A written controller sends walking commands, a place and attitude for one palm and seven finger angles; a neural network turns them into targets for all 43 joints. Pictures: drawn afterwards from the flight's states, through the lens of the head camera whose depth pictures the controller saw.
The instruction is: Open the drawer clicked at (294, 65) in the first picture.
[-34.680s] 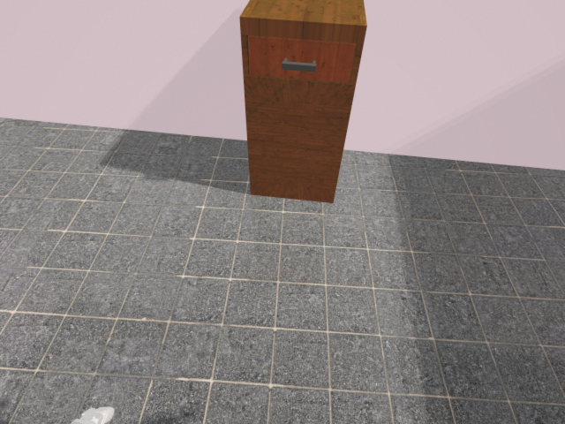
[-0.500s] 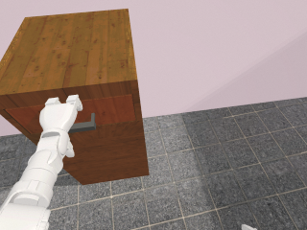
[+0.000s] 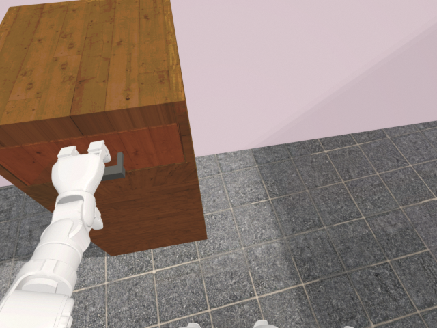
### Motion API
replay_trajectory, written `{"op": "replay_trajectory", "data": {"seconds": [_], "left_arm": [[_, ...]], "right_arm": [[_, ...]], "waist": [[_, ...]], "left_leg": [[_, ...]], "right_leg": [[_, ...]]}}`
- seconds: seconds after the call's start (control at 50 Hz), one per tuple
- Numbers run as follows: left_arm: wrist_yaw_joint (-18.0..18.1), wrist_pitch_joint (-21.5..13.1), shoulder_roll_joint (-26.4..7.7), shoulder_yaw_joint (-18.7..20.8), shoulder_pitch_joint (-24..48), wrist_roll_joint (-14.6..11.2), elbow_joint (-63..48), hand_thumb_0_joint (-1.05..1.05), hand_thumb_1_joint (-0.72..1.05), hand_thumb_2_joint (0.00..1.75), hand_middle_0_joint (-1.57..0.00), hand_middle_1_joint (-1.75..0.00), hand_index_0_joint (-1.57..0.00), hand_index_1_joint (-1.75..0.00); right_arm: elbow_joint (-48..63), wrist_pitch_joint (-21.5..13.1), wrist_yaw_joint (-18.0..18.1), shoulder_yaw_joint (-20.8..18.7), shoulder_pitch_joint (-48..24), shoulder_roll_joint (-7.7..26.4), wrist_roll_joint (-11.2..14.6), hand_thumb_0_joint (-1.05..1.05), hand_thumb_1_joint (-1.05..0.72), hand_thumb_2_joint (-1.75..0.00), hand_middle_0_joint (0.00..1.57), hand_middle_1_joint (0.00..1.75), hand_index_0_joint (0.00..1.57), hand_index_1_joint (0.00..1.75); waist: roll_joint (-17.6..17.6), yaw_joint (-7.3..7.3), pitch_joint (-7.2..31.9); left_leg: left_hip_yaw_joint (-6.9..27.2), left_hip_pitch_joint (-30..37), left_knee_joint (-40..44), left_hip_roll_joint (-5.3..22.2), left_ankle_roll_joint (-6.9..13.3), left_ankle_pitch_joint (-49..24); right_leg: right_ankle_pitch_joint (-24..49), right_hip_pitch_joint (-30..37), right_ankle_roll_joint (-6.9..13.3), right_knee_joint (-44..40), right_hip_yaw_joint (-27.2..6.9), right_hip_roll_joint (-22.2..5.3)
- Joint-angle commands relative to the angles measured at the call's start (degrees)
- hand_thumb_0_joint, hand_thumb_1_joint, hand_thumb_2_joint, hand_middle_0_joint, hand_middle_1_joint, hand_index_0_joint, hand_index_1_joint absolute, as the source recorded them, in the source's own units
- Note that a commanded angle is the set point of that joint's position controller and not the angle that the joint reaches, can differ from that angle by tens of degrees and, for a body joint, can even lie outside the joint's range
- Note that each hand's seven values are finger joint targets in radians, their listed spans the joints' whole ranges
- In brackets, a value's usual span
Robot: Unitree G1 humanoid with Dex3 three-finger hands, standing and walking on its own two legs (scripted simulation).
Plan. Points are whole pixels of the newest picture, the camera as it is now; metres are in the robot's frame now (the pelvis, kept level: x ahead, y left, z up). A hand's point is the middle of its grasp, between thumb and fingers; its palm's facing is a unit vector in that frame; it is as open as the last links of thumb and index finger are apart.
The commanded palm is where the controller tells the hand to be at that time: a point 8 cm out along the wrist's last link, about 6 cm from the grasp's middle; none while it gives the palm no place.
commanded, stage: lower the fingers behind the handle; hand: left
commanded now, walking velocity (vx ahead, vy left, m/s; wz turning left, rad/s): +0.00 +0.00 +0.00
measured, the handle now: (96, 167) +0.44 +0.29 -0.02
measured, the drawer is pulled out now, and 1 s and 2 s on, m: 0.00 0.00 0.01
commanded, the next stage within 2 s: close the thumb around the handle in 0.86 s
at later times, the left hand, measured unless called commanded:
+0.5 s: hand (99, 191) +0.39 +0.28 -0.04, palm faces -0.03 -0.03 -1.00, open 13.7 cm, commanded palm +0.37 +0.27 +0.01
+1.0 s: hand (96, 192) +0.39 +0.28 -0.04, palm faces -0.04 -0.03 -1.00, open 13.8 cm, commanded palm +0.37 +0.28 +0.01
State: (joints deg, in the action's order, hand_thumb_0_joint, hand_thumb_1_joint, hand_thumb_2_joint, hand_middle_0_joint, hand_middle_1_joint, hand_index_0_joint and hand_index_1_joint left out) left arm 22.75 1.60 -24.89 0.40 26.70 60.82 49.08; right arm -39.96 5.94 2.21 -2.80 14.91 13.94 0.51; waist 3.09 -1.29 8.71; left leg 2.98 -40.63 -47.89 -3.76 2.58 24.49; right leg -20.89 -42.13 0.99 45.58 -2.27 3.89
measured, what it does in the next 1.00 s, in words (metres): stands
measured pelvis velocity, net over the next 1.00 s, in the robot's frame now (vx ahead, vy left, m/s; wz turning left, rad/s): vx -0.01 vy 0.00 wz -0.01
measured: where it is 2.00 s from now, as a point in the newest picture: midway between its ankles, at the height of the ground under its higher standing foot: outside the picture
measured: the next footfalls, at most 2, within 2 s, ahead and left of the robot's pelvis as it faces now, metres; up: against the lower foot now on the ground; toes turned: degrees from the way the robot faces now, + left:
none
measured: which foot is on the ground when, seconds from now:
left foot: down 0.00-1.00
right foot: down 0.00-1.00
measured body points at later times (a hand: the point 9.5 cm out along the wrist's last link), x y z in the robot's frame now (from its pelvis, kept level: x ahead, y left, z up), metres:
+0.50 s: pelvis +0.00 -0.01 -0.02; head +0.10 -0.01 +0.42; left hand +0.39 +0.27 +0.01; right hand +0.08 -0.27 -0.16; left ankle -0.02 +0.09 -0.70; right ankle +0.00 -0.11 -0.70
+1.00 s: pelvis -0.01 +0.00 -0.02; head +0.09 +0.00 +0.42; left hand +0.38 +0.28 +0.01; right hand +0.06 -0.27 -0.15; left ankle -0.02 +0.09 -0.70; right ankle +0.00 -0.11 -0.70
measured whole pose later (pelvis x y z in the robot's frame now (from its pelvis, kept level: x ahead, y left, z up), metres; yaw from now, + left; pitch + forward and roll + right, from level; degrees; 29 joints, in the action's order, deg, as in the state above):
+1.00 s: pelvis -0.01 +0.00 -0.02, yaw +0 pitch +21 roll -2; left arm 26.1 -3.1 -26.6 3.0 27.5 61.8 51.2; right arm -40.9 5.7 1.7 -3.1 15.2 14.7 -0.6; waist 2.6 -2.1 10.6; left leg 3.0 -49.8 -56.2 -3.4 2.5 27.5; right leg -23.2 -51.0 1.0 52.9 -1.5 4.5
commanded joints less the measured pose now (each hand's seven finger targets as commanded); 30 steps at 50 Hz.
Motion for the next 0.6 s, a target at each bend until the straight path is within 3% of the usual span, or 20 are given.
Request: {"op": "replay_trajectory", "data": {"seconds": [0.0, 0.08, 0.12, 0.14, 0.2, 0.26, 0.3, 0.32, 0.44, 0.5, 0.58], "left_arm": [[1.41, -3.58, -13.05, 3.0, 20.13, 0.39, -11.51, 0.0, -0.5, 0.3, -0.3, -1.2, -0.3, -1.2], [2.64, -5.59, -15.41, 6.14, 16.62, 1.13, -9.71, 0.0, -0.5, 0.3, -0.3, -1.2, -0.3, -1.2], [3.62, -5.74, -14.41, 5.8, 16.14, 1.32, -9.52, 0.0, -0.5, 0.3, -0.3, -1.2, -0.3, -1.2], [4.29, -5.66, -16.33, 7.7, 15.64, 1.37, -9.48, 0.0, -0.5, 0.3, -0.3, -1.2, -0.3, -1.2], [5.32, -4.63, -15.29, 6.59, 17.04, 1.72, -8.42, 0.0, -0.5, 0.3, -0.3, -1.2, -0.3, -1.2], [5.87, -4.38, -15.78, 6.32, 19.37, 1.7, -9.19, 0.0, -0.5, 0.3, -0.3, -1.2, -0.3, -1.2], [6.06, -4.85, -15.51, 5.89, 22.26, 1.59, -10.81, 0.0, -0.5, 0.3, -0.3, -1.2, -0.3, -1.2], [6.18, -5.33, -15.18, 5.55, 22.49, 1.6, -11.93, 0.0, -0.5, 0.3, -0.3, -1.2, -0.3, -1.2], [6.29, -4.04, -17.81, 8.32, 17.51, 1.06, -6.36, 0.0, -0.5, 0.3, -0.3, -1.2, -0.3, -1.2], [6.48, -3.45, -17.68, 7.7, 19.55, 1.42, -8.65, 0.0, -0.5, 0.3, -0.3, -1.2, -0.3, -1.2], [6.13, -2.47, -17.27, 6.97, 19.7, 0.94, -7.2, 0.0, -0.5, 0.3, -0.3, -1.2, -0.3, -1.2]], "right_arm": [[4.88, -1.83, 1.08, -2.99, 3.49, 8.48, -0.5, 0.0, -0.9, -0.9, 0.2, 0.3, 0.2, 0.3], [4.25, -1.68, 0.78, -2.98, 3.6, 8.48, -0.97, 0.0, -0.9, -0.9, 0.2, 0.3, 0.2, 0.3], [4.34, -1.67, 0.32, -3.03, 3.81, 8.27, -1.15, 0.0, -0.9, -0.9, 0.2, 0.3, 0.2, 0.3], [4.1, -1.58, 0.11, -3.04, 3.55, 8.64, -1.33, 0.0, -0.9, -0.9, 0.2, 0.3, 0.2, 0.3], [3.96, -1.54, -0.23, -3.23, 3.68, 8.65, -1.36, 0.0, -0.9, -0.9, 0.2, 0.3, 0.2, 0.3], [3.81, -1.68, -0.28, -3.42, 4.23, 8.8, -1.23, 0.0, -0.9, -0.9, 0.2, 0.3, 0.2, 0.3], [3.58, -1.99, 0.01, -3.63, 4.3, 8.81, -1.43, 0.0, -0.9, -0.9, 0.2, 0.3, 0.2, 0.3], [3.63, -2.13, 0.12, -3.69, 4.82, 8.69, -1.46, 0.0, -0.9, -0.9, 0.2, 0.3, 0.2, 0.3], [2.45, -1.56, -0.03, -2.96, 4.37, 9.08, -1.81, 0.0, -0.9, -0.9, 0.2, 0.3, 0.2, 0.3], [3.12, -1.25, -0.22, -2.89, 3.93, 9.05, -1.88, 0.0, -0.9, -0.9, 0.2, 0.3, 0.2, 0.3], [3.32, -0.99, -0.09, -2.75, 4.07, 9.11, -1.42, 0.0, -0.9, -0.9, 0.2, 0.3, 0.2, 0.3]], "waist": [[-0.19, -0.96, 20.21], [-0.25, 0.37, 20.03], [0.67, 0.42, 20.38], [0.56, 0.95, 20.5], [-0.75, -0.11, 21.46], [0.92, -0.61, 22.88], [0.46, -1.52, 25.19], [1.99, -1.37, 26.77], [-0.3, -0.22, 24.0], [2.19, -0.23, 24.95], [-0.41, -0.75, 23.16]], "left_leg": [[-1.02, 10.65, 4.2, 1.91, -0.45, -22.58], [-1.31, 7.69, 2.38, 1.79, -0.57, -22.31], [-1.41, 6.38, 1.63, 1.7, -0.74, -22.43], [-1.52, 5.67, 1.17, 1.71, -0.75, -22.59], [-1.64, 3.67, 0.01, 1.53, -0.64, -21.49], [-1.68, 4.42, -0.83, 1.55, -0.57, -21.23], [-1.14, 5.66, -1.7, 1.8, -0.54, -22.49], [-1.11, 6.81, -2.06, 1.85, -0.68, -23.52], [-1.67, 1.45, -2.99, 1.56, -0.35, -20.84], [-1.59, 2.84, -2.76, 1.52, -0.54, -22.35], [-1.39, 2.07, -1.75, 1.67, -0.36, -18.72]], "right_leg": [[17.08, 11.02, 1.91, -3.62, 2.28, -0.58], [17.61, 9.59, 2.08, -1.74, 2.04, -0.53], [18.3, 9.17, 2.14, -0.65, 2.12, -0.51], [18.62, 9.0, 2.19, -0.2, 1.96, -0.52], [19.02, 8.88, 1.96, 0.46, 1.79, -0.56], [18.57, 7.64, 1.83, 1.07, 1.84, -0.57], [18.86, 6.78, 1.76, 1.7, 1.99, -0.58], [19.35, 6.56, 1.69, 2.2, 1.97, -0.62], [19.26, 6.65, 1.55, 3.06, 1.73, -0.65], [20.03, 6.89, 1.78, 3.13, 1.89, -0.59], [16.24, 6.52, 1.44, 2.02, 2.16, -0.45]]}}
